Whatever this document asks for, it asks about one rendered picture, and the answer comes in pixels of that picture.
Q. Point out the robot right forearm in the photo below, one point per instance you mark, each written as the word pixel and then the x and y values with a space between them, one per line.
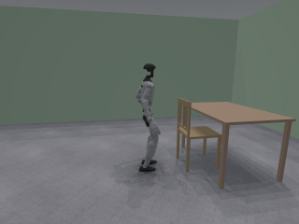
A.
pixel 147 111

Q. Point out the robot left foot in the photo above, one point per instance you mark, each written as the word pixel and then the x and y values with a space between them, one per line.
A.
pixel 151 162

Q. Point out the humanoid robot torso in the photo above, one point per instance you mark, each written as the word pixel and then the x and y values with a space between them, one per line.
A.
pixel 150 98

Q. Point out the right robot hand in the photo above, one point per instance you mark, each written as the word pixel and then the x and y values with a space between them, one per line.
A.
pixel 153 126

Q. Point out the robot right upper arm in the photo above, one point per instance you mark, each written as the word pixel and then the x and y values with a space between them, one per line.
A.
pixel 146 94

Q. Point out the chair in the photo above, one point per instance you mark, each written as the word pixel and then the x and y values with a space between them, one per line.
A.
pixel 198 132

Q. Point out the table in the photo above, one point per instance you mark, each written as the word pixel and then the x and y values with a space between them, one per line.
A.
pixel 228 114

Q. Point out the robot left upper arm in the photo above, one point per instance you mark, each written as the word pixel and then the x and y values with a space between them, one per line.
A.
pixel 138 93

